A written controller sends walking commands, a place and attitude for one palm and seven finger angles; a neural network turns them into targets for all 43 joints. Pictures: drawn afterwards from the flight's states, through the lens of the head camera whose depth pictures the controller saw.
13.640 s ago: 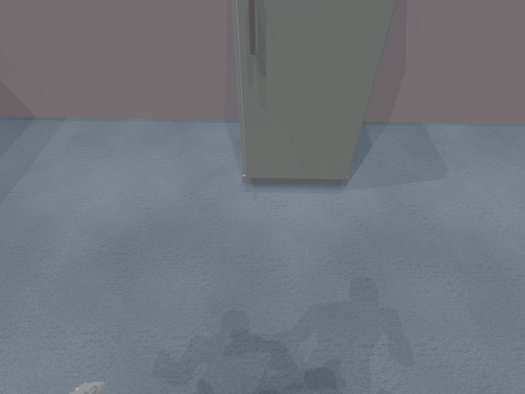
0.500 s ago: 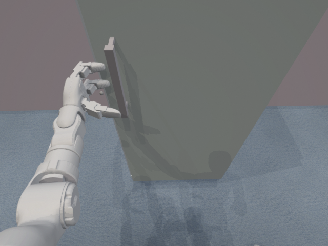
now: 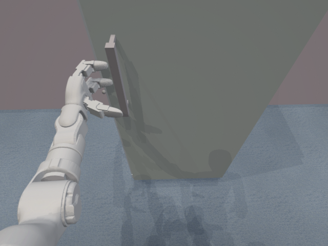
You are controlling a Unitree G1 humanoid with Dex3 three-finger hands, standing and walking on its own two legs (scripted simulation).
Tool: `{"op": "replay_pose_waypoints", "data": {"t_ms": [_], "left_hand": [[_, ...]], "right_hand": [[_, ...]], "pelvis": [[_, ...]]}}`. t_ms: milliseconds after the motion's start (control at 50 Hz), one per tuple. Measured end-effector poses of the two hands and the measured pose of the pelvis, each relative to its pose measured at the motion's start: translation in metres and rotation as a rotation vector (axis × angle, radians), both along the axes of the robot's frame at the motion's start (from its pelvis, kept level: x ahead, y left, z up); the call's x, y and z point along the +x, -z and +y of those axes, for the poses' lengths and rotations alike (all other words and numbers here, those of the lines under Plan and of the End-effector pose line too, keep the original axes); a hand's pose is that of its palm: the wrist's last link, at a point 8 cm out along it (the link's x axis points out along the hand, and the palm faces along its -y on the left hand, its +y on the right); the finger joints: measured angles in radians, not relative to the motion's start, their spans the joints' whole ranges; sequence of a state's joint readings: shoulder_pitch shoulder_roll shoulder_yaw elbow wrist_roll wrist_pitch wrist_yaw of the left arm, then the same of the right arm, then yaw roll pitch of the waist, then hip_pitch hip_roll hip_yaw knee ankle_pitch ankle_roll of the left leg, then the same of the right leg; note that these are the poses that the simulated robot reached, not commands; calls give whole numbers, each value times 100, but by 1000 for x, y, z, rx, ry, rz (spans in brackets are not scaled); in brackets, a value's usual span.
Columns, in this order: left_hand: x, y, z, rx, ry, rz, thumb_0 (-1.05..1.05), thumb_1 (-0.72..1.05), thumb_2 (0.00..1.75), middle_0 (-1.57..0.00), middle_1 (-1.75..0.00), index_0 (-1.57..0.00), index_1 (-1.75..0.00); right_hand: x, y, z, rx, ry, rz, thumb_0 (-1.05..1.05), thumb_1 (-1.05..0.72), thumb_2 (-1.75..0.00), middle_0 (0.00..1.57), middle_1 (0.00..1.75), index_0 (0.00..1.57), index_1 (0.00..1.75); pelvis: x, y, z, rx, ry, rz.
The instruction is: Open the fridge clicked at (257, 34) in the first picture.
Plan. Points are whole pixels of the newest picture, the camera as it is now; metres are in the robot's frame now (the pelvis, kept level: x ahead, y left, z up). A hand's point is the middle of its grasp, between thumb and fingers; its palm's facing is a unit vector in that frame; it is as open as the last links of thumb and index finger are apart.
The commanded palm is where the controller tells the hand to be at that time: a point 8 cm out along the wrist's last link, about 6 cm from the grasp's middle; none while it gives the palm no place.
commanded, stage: slide the fingers in behind the handle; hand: left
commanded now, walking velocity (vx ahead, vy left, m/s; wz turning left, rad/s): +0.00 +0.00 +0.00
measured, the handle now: (120, 81) +0.50 +0.12 +0.12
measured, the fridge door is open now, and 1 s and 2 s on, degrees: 0 0 0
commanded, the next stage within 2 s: grip the handle and tug to test in 1.46 s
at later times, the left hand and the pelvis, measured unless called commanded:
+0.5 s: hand (113, 92) +0.46 +0.13 +0.12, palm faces +0.02 -1.00 +0.01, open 14.0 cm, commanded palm +0.43 +0.17 +0.13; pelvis +0.01 +0.00 +0.00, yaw +0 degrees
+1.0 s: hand (125, 94) +0.45 +0.10 +0.13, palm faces +0.01 -1.00 +0.00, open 14.0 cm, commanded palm +0.42 +0.15 +0.13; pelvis +0.01 -0.01 +0.00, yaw +0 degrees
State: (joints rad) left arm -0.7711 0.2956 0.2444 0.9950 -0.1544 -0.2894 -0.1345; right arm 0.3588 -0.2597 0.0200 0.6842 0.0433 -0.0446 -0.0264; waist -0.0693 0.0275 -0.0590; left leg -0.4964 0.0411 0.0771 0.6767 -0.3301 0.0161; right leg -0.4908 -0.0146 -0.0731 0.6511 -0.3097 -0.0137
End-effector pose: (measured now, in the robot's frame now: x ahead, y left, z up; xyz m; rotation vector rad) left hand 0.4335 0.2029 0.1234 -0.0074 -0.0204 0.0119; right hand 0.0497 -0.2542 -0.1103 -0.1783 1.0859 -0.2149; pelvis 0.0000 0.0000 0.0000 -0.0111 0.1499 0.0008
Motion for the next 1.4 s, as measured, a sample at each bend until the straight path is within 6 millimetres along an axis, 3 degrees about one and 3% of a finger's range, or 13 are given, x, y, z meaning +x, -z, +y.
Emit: {"op": "replay_pose_waypoints", "data": {"t_ms": [380, 620, 1000, 1400], "left_hand": [[0, 2, -23, -5, -4, 9, -1, -50, 30, -30, -121, -30, -120], [-1, 2, -27, -7, -5, 5, -1, -50, 30, -30, -121, -30, -120], [-10, -2, -53, 4, 5, 3, -1, -50, 30, -30, -120, -30, -120], [3, -1, -54, 8, 7, 2, -1, -50, 30, -33, -124, -33, -121]], "right_hand": [[26, -4, 5, 17, -12, -60, 1, -91, -90, 20, 30, 20, 30], [27, -4, 0, 13, -15, -47, 1, -91, -90, 20, 30, 20, 30], [30, -4, 3, 34, -21, -77, 1, -91, -90, 20, 30, 20, 30], [2, 0, -4, 18, 1, 2, 1, -91, -90, 20, 30, 20, 30]], "pelvis": [[7, -2, -1, 3, 8, -11], [8, -2, -3, 3, 4, -11], [5, -4, -5, 7, 4, -30], [2, -3, -7, 7, 3, -10]]}}
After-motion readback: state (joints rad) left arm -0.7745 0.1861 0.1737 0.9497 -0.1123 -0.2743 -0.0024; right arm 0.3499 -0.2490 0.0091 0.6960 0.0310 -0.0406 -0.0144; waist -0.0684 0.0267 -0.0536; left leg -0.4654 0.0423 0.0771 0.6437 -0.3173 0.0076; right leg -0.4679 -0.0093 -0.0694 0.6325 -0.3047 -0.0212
